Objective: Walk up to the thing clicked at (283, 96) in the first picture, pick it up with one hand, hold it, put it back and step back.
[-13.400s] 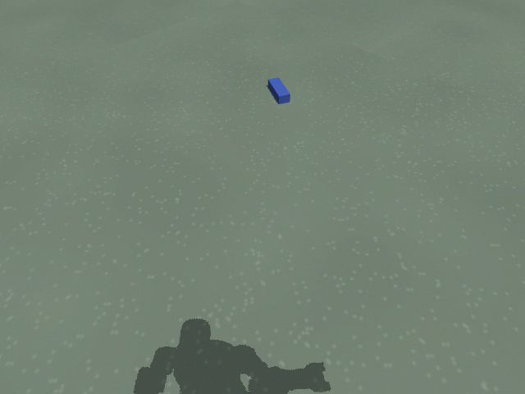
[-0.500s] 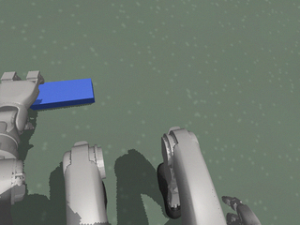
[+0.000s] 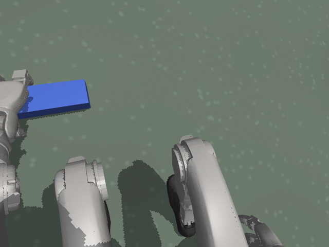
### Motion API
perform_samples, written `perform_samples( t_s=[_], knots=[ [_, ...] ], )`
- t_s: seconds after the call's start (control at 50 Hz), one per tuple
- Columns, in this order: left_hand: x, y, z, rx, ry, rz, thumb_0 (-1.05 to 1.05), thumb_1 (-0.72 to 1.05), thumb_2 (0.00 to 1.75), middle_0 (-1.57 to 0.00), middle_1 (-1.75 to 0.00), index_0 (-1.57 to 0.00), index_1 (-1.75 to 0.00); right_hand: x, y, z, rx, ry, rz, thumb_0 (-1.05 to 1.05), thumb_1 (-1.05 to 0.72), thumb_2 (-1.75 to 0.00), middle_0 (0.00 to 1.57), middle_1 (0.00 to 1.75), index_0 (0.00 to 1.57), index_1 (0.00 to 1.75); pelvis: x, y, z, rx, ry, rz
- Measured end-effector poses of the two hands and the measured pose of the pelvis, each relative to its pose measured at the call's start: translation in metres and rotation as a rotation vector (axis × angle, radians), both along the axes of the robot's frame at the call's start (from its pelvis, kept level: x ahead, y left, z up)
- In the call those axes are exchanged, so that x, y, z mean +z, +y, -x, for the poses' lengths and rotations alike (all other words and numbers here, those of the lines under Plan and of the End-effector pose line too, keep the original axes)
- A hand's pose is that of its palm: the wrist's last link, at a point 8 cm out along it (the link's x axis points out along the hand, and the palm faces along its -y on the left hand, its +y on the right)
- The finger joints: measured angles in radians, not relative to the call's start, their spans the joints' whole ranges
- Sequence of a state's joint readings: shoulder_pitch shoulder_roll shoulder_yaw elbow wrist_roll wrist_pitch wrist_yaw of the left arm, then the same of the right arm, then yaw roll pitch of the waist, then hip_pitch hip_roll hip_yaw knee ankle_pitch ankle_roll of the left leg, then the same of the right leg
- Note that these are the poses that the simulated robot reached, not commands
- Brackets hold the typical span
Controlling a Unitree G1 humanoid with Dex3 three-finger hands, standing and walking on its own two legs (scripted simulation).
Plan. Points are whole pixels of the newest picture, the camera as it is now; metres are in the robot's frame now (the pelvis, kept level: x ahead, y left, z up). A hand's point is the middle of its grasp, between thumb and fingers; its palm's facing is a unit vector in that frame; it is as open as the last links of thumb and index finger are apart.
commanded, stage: rise first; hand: left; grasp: from above
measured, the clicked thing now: (50, 99) +0.53 +0.25 -0.31
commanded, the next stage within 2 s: approach in 1.70 s
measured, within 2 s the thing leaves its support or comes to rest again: neither
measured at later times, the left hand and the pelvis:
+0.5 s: hand (18, 107) +0.47 +0.29 -0.18, palm faces -0.46 -0.04 -0.89, open 14.0 cm; pelvis +0.00 +0.00 -0.01, yaw -1 degrees
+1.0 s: hand (18, 104) +0.48 +0.29 -0.19, palm faces -0.46 -0.04 -0.89, open 14.0 cm; pelvis +0.00 +0.01 -0.01, yaw -2 degrees
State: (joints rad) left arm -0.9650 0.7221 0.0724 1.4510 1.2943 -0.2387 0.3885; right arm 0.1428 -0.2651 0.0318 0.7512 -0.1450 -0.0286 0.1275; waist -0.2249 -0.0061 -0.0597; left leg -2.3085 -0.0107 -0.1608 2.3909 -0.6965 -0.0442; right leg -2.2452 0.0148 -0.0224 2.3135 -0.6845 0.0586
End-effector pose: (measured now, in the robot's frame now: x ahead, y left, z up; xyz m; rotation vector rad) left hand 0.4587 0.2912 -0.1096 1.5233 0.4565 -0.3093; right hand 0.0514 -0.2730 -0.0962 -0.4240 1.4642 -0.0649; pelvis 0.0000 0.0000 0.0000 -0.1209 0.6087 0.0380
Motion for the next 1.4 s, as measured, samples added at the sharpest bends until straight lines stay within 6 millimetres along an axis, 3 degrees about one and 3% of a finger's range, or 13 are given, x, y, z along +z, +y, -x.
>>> perform_samples(
  t_s=[0.64,1.12,1.4],
  knots=[
    [-0.013,0.001,-0.018,-0.005,-0.01,0.004,0.0,-0.52,1.0,-0.08,-1.06,-0.1,-1.05,0.003,0.005,0.009,0.018,0.028,0.017,0.0,-0.91,-0.9,0.2,0.3,0.2,0.3,-0.008,0.003,-0.001,-0.007,-0.004,0.023],
    [-0.024,0.005,-0.026,-0.008,0.001,0.006,0.0,-0.52,1.01,-0.09,-1.06,-0.1,-1.05,0.008,0.011,0.031,0.018,0.059,0.029,0.0,-0.91,-0.9,0.2,0.3,0.2,0.3,-0.014,0.007,0.003,-0.014,-0.021,0.044],
    [-0.025,0.004,-0.027,-0.013,-0.007,0.005,0.0,-0.52,1.0,-0.09,-1.05,-0.1,-1.05,0.009,0.013,0.026,0.026,0.046,0.02,0.0,-0.91,-0.9,0.2,0.3,0.2,0.3,-0.013,0.008,0.002,-0.013,-0.018,0.047]
  ],
)
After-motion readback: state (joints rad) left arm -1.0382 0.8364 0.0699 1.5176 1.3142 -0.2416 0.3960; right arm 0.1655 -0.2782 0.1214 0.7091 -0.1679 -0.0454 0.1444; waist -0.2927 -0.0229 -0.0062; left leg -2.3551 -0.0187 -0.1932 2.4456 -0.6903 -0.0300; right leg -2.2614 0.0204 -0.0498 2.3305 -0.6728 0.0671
